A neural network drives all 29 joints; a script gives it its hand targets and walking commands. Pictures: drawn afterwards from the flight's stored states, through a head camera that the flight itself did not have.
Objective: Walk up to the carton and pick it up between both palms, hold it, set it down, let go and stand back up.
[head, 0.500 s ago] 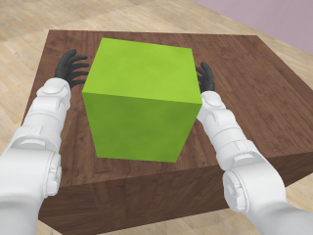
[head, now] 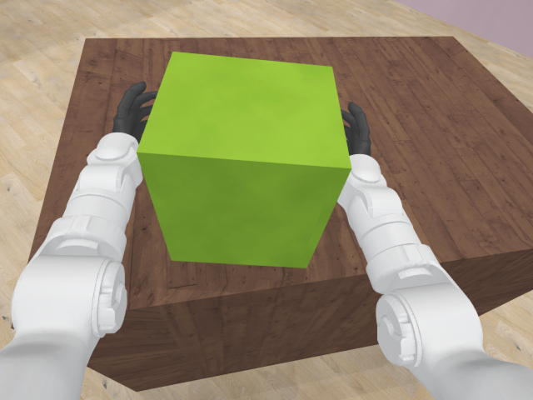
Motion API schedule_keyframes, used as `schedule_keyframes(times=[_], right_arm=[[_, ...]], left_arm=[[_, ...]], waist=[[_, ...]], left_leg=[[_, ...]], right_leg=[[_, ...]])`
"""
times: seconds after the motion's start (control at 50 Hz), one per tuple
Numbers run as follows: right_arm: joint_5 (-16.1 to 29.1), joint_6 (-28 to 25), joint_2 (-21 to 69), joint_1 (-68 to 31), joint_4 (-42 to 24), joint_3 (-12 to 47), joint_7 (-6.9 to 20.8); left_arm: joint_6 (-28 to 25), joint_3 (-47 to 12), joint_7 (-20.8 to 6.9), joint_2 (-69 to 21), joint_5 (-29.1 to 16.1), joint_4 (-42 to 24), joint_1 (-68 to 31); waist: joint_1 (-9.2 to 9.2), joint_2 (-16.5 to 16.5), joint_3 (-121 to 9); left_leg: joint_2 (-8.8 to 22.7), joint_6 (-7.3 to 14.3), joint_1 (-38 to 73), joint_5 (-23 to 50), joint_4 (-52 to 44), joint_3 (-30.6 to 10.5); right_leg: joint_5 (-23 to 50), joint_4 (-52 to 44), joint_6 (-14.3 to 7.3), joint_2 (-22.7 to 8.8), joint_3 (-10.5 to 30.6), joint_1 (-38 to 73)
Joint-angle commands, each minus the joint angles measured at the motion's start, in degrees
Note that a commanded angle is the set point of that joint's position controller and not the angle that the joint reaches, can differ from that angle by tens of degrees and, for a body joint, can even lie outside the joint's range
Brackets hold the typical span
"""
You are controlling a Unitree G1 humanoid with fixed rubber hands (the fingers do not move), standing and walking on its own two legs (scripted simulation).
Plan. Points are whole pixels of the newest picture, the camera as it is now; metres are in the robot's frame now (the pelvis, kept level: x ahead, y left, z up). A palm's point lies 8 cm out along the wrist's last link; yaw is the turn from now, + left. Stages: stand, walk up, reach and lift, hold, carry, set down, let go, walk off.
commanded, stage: reach and lift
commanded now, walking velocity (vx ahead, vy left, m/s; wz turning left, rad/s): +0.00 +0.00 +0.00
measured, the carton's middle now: (246, 170) +0.45 +0.00 +0.10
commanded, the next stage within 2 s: none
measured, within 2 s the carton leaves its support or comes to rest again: leaves its support in 1.50 s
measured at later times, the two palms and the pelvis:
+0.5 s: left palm (135, 154) +0.47 +0.16 +0.12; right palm (353, 177) +0.41 -0.16 +0.12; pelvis +0.01 +0.00 +0.01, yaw +0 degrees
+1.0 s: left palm (130, 161) +0.44 +0.16 +0.14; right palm (364, 193) +0.37 -0.15 +0.13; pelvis -0.02 +0.01 +0.01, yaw -2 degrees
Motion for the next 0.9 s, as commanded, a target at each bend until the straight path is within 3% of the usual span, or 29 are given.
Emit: schedule_keyframes(times=[0.0,0.1,0.2,0.26,0.32,0.36,0.38,0.4,0.42,0.46,0.54,0.62,0.74,0.88], right_arm=[[-2.67,-2.72,-5.17,-25.39,-10.08,-2.12,0.50],[-10.45,-5.11,0.27,-22.96,-9.32,-8.09,3.01],[-27.13,-10.05,12.02,-17.55,-6.89,-15.84,8.30],[-34.15,-12.34,24.14,-17.43,-6.53,-14.56,12.45],[-37.78,-13.83,27.78,-15.06,-4.46,-14.34,13.41],[-36.93,-14.67,33.33,-18.03,-5.70,-11.78,14.06],[-34.21,-13.42,41.91,-20.62,-5.56,-6.49,14.21],[-33.05,-13.15,43.21,-20.41,-4.56,-3.99,14.42],[-32.32,-13.04,43.42,-22.02,-4.11,-3.67,14.64],[-31.74,-13.01,42.43,-22.70,-4.16,-3.02,14.75],[-29.72,-12.54,40.26,-26.87,-6.14,-3.69,14.63],[-29.00,-12.23,39.60,-29.10,-6.91,-4.55,15.05],[-28.74,-11.50,38.99,-32.69,-8.19,-6.06,16.04],[-30.80,-9.47,38.14,-34.54,-7.37,-10.02,17.06]], left_arm=[[-2.59,1.61,-0.81,5.36,1.86,-11.13,-30.44],[-3.68,6.71,-2.37,0.55,9.41,-12.69,-30.07],[-5.87,15.64,-5.99,-8.24,23.96,-10.61,-25.99],[-7.41,15.87,-7.63,-18.08,28.87,-7.82,-24.58],[-8.18,16.76,-8.36,-20.18,30.64,-5.06,-21.39],[-8.48,15.46,-9.16,-24.89,29.48,-6.79,-23.86],[-8.08,7.59,-12.07,-32.44,21.98,-6.08,-27.44],[-8.42,5.76,-13.50,-33.42,19.40,-5.05,-26.31],[-8.66,5.20,-14.34,-34.92,18.28,-4.60,-27.52],[-8.78,4.13,-14.88,-34.09,17.73,-5.82,-29.06],[-7.76,2.21,-15.06,-34.48,16.77,-6.83,-32.16],[-7.45,1.77,-15.12,-35.85,16.53,-7.16,-33.42],[-8.04,2.46,-14.90,-36.56,16.31,-6.07,-36.79],[-8.19,4.44,-14.76,-35.21,16.12,-3.62,-39.75]], waist=[[-0.38,7.69,-40.26],[0.37,10.16,-38.21],[2.61,8.42,-32.64],[4.52,7.99,-31.78],[4.22,5.90,-29.25],[4.84,4.82,-29.78],[-2.33,-1.73,-36.69],[-0.60,0.77,-36.94],[-1.21,1.15,-35.44],[-0.03,3.06,-33.35],[0.32,5.80,-30.67],[0.99,6.93,-29.85],[2.04,7.43,-29.64],[2.35,6.17,-25.37]], left_leg=[[0.73,-6.33,39.92,27.30,4.00,-2.18],[0.68,-6.99,43.14,29.51,2.78,-1.21],[0.42,-6.47,42.11,30.23,-1.19,1.59],[0.28,-6.03,41.10,29.26,-2.46,3.29],[-0.26,-5.06,35.30,25.41,-4.26,4.30],[-0.48,-4.34,34.64,24.45,-4.81,4.65],[-0.46,-3.46,41.13,25.06,-2.70,3.17],[-0.82,-3.65,39.23,27.15,-1.97,2.46],[-0.32,-4.08,41.75,29.09,-1.77,1.98],[-0.16,-4.81,44.18,31.83,-1.06,2.13],[0.75,-7.03,44.46,34.61,-1.06,1.67],[0.80,-7.64,45.36,33.91,-1.05,2.02],[0.86,-7.43,43.04,26.62,-2.55,2.63],[1.48,-5.38,37.63,10.77,-6.79,3.35]], right_leg=[[22.76,-0.73,1.45,0.58,-3.29,2.31],[19.78,-2.92,0.90,0.56,-4.28,1.75],[23.05,-3.32,2.31,0.16,-5.22,8.98],[25.82,-2.98,2.33,-0.18,-4.70,14.21],[32.37,-0.53,3.97,-0.76,-4.40,20.31],[32.95,-0.17,4.24,-0.81,-4.13,22.99],[41.33,0.72,4.37,-1.86,-2.01,26.54],[46.17,2.83,5.07,-2.89,-1.60,24.60],[45.16,2.96,5.63,-2.50,-2.17,20.73],[40.62,1.71,4.65,-1.97,-2.37,20.77],[33.16,0.23,3.23,-1.10,-1.95,20.60],[29.19,-0.58,2.70,-0.88,-2.22,18.92],[22.98,-1.46,1.42,-1.01,-2.01,19.93],[10.77,-2.44,-0.02,-1.64,-1.86,17.98]])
